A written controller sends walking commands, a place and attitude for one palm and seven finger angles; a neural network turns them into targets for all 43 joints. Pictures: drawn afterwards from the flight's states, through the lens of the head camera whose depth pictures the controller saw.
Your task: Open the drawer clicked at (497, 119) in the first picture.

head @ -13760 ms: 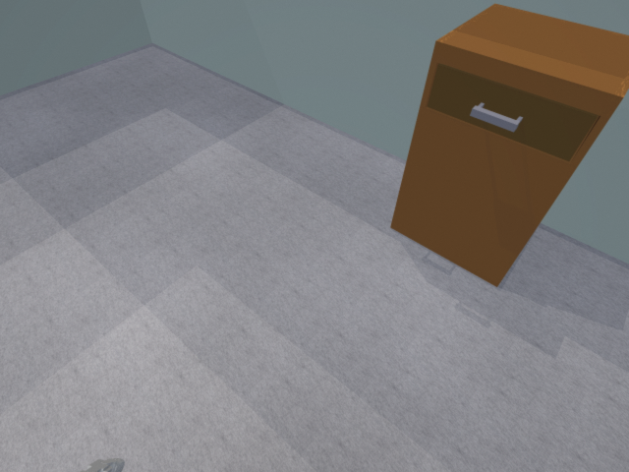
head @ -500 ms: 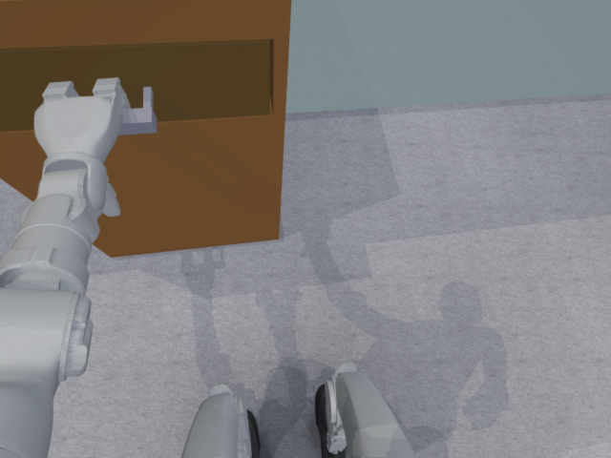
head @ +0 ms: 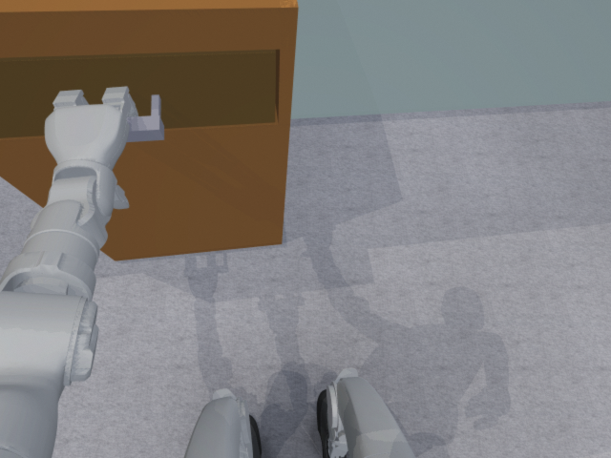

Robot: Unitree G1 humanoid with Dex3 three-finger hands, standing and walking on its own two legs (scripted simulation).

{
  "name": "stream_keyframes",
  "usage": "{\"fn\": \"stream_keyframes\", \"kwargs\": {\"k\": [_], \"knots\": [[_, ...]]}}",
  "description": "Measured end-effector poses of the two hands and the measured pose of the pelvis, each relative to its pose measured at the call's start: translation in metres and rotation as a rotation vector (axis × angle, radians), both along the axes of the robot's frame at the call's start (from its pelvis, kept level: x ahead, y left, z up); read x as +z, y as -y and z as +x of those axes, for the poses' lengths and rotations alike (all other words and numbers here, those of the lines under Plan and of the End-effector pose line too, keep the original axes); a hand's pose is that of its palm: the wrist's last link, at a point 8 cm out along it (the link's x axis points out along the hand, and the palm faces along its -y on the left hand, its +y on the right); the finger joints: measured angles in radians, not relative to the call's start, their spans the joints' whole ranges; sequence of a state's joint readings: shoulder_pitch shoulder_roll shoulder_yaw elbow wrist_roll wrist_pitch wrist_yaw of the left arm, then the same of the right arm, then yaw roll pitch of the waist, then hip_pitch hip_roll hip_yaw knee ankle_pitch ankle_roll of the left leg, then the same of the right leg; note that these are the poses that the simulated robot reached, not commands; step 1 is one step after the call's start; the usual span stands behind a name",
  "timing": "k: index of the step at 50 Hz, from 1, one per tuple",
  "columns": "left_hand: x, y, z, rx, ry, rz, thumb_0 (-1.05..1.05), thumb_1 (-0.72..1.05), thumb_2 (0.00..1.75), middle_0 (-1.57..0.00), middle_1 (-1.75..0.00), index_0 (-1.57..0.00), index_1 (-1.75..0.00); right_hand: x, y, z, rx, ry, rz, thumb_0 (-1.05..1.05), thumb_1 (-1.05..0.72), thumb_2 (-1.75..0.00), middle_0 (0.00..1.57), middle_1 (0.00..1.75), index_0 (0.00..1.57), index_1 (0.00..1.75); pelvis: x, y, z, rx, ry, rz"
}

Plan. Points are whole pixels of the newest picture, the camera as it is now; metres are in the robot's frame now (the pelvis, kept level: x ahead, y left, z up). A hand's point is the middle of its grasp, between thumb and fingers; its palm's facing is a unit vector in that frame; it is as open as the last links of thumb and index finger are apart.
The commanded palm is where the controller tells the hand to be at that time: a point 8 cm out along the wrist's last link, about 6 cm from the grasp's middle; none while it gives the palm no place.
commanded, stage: close the thumb around the handle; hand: left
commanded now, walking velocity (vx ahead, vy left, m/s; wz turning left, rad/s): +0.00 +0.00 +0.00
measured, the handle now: (111, 117) +0.57 +0.21 +0.00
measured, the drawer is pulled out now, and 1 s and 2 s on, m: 0.00 0.04 0.17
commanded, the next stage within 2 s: pull the drawer open in 0.48 s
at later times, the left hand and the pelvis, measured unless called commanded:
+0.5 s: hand (109, 156) +0.52 +0.22 -0.02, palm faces -0.08 +0.00 -1.00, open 5.5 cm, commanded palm +0.51 +0.21 +0.03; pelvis +0.00 +0.00 +0.00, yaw +0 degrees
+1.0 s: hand (107, 185) +0.48 +0.22 -0.02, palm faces -0.05 -0.05 -1.00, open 5.4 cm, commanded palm +0.45 +0.22 +0.03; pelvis +0.02 +0.00 +0.02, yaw -1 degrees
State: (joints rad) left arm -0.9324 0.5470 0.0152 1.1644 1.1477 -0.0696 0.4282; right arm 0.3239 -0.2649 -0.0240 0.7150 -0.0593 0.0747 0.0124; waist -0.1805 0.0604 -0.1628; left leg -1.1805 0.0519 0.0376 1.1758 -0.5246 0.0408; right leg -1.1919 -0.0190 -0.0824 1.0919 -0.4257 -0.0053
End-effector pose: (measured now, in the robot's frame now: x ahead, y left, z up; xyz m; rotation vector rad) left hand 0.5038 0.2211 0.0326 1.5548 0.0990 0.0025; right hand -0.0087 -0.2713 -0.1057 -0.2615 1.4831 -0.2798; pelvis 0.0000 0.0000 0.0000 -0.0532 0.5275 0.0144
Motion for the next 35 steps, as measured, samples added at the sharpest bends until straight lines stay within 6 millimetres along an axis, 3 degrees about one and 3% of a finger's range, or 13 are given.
{"fn": "stream_keyframes", "kwargs": {"k": [20,35], "knots": [[0.0006,0.0014,0.0030,0.003,-0.013,0.013,0.00,0.70,0.82,-0.39,-1.33,-0.41,-1.33,-0.0015,-0.0018,-0.0046,-0.008,-0.017,0.011,0.01,-0.90,-0.90,0.20,0.30,0.21,0.30,-0.0001,0.0019,0.0019,0.002,-0.004,0.001],[0.0006,0.0008,0.0014,-0.002,-0.019,-0.008,0.01,0.73,0.81,-0.37,-1.35,-0.42,-1.35,0.0022,0.0002,-0.0025,-0.018,-0.010,0.007,0.01,-0.90,-0.90,0.20,0.30,0.21,0.30,0.0034,0.0023,0.0046,-0.012,0.002,0.004]]}}
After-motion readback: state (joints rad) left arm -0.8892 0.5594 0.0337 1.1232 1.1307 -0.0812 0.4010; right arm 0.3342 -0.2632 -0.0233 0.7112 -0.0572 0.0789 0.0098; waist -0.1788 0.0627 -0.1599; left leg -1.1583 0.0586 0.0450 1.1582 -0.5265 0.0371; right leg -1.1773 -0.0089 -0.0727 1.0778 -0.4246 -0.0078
